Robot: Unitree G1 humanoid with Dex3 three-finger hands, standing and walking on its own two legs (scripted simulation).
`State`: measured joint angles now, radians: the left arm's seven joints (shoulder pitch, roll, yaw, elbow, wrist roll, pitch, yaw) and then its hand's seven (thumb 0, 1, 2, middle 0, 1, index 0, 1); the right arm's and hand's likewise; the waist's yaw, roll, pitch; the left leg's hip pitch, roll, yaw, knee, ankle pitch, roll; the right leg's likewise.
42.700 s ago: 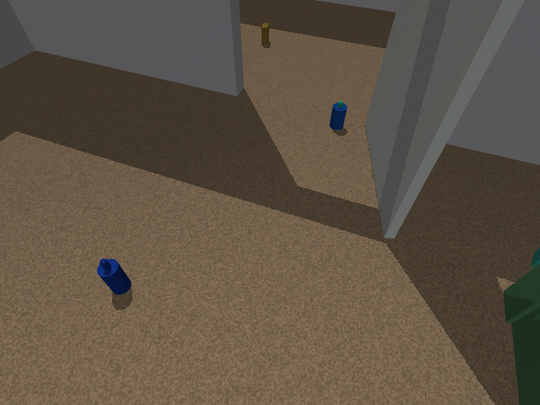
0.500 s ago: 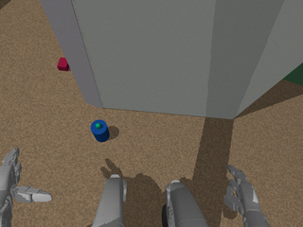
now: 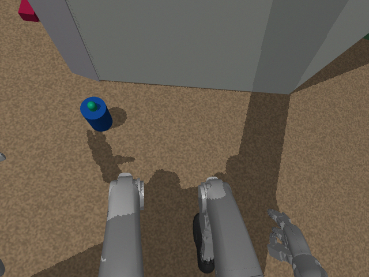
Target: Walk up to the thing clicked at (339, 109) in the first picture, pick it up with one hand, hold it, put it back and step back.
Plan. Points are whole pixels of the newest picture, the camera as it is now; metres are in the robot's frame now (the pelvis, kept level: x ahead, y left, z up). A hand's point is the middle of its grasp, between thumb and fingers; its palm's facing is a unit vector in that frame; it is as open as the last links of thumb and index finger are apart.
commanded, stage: go down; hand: left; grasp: from above
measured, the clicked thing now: (96, 113) +0.55 +0.29 -0.40
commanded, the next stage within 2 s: none
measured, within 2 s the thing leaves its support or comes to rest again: neither
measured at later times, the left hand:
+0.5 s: hand out of the picture +0.40 +0.42 -0.06, palm faces +0.30 -0.95 -0.07, open 16.9 cm
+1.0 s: hand out of the picture +0.43 +0.44 -0.08, palm faces +0.30 -0.95 -0.05, open 16.7 cm
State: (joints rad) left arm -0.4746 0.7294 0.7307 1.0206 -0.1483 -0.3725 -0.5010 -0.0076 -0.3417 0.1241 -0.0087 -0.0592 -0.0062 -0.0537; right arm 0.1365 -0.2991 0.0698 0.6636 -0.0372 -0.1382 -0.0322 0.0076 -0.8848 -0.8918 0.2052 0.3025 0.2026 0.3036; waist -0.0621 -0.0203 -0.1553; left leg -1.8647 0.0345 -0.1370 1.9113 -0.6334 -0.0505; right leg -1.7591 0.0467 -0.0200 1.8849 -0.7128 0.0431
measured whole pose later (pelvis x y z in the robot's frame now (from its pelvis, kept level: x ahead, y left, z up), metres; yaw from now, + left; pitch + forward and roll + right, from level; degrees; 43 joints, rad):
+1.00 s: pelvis -0.02 +0.01 -0.11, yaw -5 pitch +31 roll -10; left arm -0.77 1.05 0.90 1.15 -0.14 -0.38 -0.63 -0.01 -0.34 0.12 -0.03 -0.09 -0.02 -0.09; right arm 0.11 -0.36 0.18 0.64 -0.08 -0.08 -0.01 0.00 -0.90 -0.90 0.21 0.30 0.20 0.30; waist -0.14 -0.05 -0.04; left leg -2.19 0.02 -0.21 2.29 -0.64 -0.05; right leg -2.05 0.08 -0.06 2.22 -0.73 0.06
